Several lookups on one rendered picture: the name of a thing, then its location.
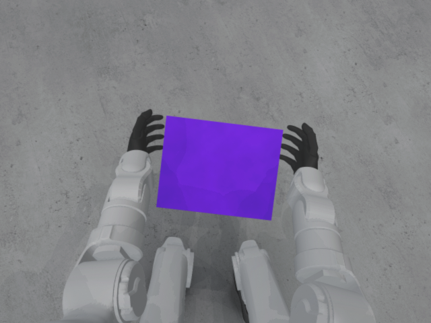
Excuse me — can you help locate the robot left hand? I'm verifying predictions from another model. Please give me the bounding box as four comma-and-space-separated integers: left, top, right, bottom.
127, 109, 164, 153

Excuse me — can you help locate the carton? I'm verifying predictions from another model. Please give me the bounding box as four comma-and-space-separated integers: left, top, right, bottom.
156, 116, 283, 221

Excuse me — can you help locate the robot right hand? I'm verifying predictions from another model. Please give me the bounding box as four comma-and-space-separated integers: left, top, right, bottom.
279, 122, 319, 174

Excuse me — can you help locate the robot right forearm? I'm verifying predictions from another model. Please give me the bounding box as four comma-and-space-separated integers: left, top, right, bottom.
286, 167, 368, 301

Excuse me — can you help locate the left robot shin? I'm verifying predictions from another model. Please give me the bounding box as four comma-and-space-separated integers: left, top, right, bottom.
152, 237, 185, 270

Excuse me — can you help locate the robot left forearm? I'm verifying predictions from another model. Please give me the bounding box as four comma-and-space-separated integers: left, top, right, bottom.
63, 150, 154, 315

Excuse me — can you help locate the robot left upper arm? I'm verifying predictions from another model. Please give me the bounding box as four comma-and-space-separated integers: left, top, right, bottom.
44, 258, 147, 323

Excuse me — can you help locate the robot right upper arm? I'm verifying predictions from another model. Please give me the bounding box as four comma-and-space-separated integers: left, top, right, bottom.
289, 281, 376, 323

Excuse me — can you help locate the robot right thigh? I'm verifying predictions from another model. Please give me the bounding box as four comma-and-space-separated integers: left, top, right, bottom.
232, 246, 290, 323

